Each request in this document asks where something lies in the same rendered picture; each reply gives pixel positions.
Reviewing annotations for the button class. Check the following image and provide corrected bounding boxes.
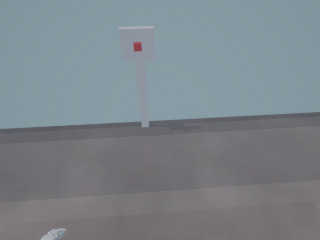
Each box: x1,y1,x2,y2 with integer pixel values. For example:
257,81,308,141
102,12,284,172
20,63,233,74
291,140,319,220
133,42,142,52

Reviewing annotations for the panel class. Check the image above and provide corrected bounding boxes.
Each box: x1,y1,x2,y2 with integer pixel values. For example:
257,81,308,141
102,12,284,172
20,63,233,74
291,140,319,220
118,26,155,128

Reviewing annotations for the left robot hand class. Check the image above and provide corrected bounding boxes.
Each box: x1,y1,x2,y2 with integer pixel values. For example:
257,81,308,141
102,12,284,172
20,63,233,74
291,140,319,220
40,228,67,240

